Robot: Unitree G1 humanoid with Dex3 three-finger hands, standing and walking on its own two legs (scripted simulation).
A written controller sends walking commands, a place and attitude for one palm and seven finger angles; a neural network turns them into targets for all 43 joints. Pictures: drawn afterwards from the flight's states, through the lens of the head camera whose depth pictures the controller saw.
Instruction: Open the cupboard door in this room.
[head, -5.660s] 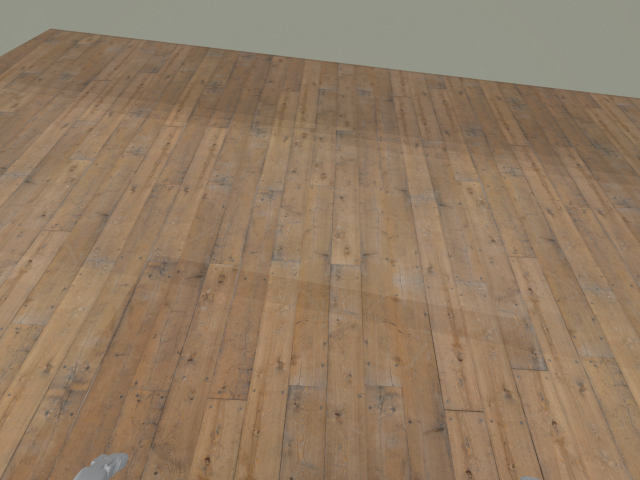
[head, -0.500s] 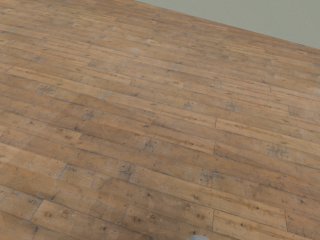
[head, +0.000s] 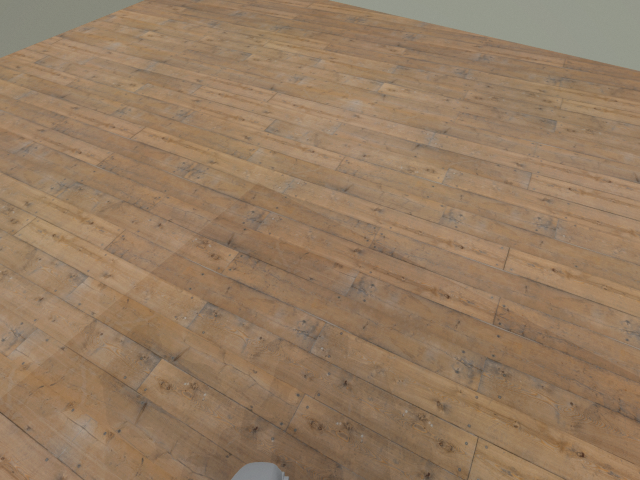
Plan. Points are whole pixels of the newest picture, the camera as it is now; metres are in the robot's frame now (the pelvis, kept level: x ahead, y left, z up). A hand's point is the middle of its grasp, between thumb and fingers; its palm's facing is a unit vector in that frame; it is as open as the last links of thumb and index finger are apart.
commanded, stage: turn or walk to find it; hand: left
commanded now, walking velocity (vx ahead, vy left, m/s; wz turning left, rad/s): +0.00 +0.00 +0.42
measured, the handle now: out of the picture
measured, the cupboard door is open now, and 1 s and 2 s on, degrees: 0 0 0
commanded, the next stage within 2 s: none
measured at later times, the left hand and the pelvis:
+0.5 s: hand out of the picture +0.02 +0.26 -0.16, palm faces +0.23 -0.94 -0.27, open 7.4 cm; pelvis -0.02 +0.03 +0.00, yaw +11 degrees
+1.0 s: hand out of the picture -0.08 +0.18 -0.16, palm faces +0.45 -0.86 -0.26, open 7.4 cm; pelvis -0.04 -0.02 +0.00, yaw +25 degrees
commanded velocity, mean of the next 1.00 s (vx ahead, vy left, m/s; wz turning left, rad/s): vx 0.00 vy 0.00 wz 0.42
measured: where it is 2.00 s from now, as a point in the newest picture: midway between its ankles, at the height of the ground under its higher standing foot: outside the picture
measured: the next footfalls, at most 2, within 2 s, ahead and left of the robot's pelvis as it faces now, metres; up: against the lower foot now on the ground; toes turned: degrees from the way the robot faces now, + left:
left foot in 0.18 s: +0.01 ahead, +0.16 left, +0.00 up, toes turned +10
right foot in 0.60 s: +0.04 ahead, -0.08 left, +0.00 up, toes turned +10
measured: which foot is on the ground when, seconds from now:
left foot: up 0.00-0.16, down 0.18-0.62, up 0.64-1.00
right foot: down 0.00-0.18, up 0.20-0.58, down 0.60-1.00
